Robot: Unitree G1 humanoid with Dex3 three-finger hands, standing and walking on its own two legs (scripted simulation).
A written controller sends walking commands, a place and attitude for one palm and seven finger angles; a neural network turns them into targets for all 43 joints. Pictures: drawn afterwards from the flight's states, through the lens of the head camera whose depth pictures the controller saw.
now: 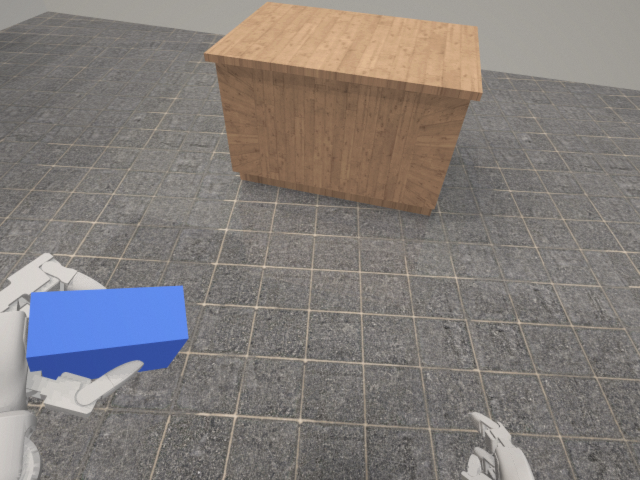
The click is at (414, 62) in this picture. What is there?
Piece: table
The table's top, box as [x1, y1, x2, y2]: [204, 2, 482, 100]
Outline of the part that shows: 204,52 204,57 207,61 467,99 479,100 482,92 477,26 266,2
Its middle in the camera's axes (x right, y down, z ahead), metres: +0.14 -0.83 +1.63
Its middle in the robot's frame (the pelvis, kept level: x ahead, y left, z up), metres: +1.78 -0.04 -0.12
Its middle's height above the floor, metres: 0.65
